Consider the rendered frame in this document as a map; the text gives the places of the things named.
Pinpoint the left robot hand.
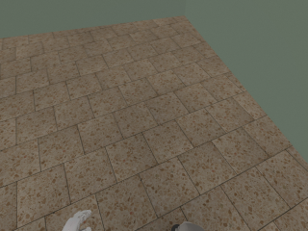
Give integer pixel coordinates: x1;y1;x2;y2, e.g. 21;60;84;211
62;210;91;231

